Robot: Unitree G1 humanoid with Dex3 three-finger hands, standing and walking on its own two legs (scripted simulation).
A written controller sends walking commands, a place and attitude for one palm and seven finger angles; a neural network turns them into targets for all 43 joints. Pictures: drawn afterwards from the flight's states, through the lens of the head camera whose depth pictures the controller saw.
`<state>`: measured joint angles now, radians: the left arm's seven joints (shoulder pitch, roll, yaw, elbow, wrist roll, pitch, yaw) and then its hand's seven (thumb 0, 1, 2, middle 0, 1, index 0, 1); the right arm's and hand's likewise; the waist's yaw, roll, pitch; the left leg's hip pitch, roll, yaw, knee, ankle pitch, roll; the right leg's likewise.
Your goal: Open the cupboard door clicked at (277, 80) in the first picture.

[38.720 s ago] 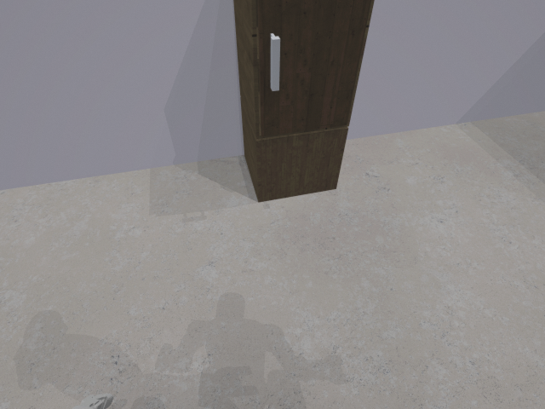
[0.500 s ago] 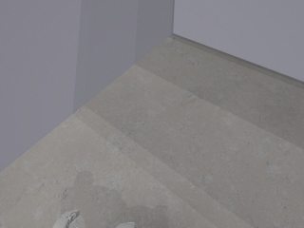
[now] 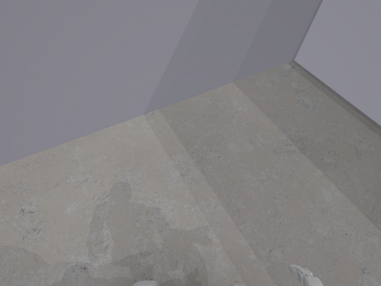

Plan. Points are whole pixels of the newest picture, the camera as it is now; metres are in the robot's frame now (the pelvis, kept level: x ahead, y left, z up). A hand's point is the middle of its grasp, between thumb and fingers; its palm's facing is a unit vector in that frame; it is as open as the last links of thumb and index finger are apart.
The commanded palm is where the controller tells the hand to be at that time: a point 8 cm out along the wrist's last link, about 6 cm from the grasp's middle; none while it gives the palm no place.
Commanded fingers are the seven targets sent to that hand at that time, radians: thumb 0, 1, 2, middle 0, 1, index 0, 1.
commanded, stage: turn to face it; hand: left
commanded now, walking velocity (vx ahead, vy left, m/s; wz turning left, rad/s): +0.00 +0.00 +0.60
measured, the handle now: out of the picture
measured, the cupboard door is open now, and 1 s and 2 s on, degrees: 44 44 44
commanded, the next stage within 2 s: none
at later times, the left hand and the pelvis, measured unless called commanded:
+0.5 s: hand out of the picture +0.06 +0.16 -0.13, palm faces +0.25 -0.92 -0.29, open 7.4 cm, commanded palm none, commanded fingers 0.00 0.90 0.90 -0.20 -0.30 -0.20 -0.30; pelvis +0.01 -0.06 +0.02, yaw +16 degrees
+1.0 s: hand out of the picture -0.06 +0.19 -0.15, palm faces +0.58 -0.78 -0.25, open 7.4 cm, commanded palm none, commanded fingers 0.00 0.90 0.90 -0.20 -0.30 -0.20 -0.30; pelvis +0.00 -0.03 +0.02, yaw +34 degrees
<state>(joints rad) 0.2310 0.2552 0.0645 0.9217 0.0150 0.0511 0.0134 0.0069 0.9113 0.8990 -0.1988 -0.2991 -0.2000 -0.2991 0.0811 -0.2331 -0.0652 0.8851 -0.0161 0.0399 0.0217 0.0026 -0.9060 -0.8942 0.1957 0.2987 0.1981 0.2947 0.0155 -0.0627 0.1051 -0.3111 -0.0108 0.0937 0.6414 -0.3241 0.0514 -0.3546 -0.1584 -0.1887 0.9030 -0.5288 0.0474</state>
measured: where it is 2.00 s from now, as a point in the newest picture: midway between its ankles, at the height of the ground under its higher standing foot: outside the picture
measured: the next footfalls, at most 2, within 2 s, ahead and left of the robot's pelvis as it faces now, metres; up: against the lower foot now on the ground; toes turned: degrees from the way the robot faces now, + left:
right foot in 0.36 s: +0.06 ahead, -0.15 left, +0.00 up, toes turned +9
left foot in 0.78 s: +0.00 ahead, +0.07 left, +0.00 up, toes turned +33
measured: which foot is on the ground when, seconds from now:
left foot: down 0.00-0.36, up 0.38-0.76, down 0.78-1.00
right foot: up 0.00-0.34, down 0.36-0.78, up 0.80-1.00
